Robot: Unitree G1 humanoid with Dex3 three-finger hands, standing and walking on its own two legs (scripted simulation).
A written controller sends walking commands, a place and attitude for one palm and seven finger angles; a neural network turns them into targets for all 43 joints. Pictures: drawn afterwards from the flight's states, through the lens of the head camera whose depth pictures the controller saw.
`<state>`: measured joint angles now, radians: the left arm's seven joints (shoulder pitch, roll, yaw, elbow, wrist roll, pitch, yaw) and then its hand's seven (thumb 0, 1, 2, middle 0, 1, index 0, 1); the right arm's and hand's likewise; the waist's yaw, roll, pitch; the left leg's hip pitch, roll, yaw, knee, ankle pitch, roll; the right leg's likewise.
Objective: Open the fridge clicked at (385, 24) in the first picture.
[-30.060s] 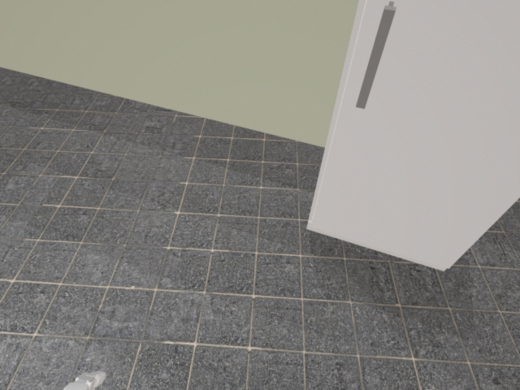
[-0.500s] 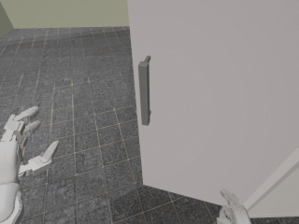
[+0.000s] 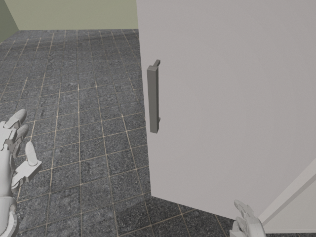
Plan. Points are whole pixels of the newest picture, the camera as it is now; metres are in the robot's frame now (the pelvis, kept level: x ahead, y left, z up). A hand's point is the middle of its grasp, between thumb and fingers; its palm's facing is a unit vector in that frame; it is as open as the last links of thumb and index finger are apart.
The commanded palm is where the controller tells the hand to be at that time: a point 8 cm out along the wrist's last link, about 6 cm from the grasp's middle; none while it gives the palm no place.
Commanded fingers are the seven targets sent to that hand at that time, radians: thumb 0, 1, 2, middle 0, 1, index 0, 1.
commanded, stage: step back with the hand held close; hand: left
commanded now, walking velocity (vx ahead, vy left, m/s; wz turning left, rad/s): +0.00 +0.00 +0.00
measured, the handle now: (155, 99) +0.48 +0.08 +0.11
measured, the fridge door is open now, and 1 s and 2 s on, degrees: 73 73 73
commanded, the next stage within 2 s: stop stepping back and stand still in 1.18 s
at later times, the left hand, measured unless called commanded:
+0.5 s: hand (15, 181) +0.15 +0.29 +0.15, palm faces +0.39 -0.78 -0.48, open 7.4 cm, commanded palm +0.09 +0.33 +0.17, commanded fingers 0.00 0.90 0.90 -0.20 -0.30 -0.20 -0.30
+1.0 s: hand out of the picture +0.05 +0.29 +0.18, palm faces +0.51 -0.72 -0.47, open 7.4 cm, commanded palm -0.04 +0.32 +0.17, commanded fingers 0.00 0.90 0.90 -0.20 -0.30 -0.20 -0.30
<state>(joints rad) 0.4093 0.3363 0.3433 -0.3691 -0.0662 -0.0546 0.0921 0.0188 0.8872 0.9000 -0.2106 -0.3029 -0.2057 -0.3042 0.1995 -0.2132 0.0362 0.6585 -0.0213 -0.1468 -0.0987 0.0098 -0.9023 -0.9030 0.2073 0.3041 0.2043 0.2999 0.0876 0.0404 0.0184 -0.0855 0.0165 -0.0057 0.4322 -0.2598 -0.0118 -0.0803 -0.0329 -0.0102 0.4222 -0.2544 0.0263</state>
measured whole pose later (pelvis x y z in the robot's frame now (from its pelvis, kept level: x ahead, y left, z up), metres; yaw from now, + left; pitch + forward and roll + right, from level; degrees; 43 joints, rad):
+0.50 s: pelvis -0.05 +0.03 -0.01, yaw +0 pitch +0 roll +0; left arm 0.53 0.44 0.43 -0.50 -0.04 -0.18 0.11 0.02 0.89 0.90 -0.22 -0.30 -0.21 -0.30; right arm 0.18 -0.22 0.01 0.54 -0.01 -0.04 -0.10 0.01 -0.90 -0.90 0.21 0.30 0.20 0.30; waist 0.03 -0.03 0.03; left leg -0.31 -0.01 0.01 0.53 -0.22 0.03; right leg -0.29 -0.06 0.01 0.50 -0.20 0.06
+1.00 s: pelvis -0.14 +0.01 -0.02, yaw +6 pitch -1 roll -3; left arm 0.43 0.47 0.48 -0.51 0.00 -0.30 0.13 0.02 0.89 0.90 -0.21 -0.30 -0.21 -0.30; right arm 0.27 -0.20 0.00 0.59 -0.01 -0.15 -0.09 0.01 -0.90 -0.90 0.21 0.30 0.20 0.30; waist -0.04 0.00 0.04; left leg -0.52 0.03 -0.04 0.63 -0.14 0.03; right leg -0.37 0.04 0.00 0.72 -0.30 0.02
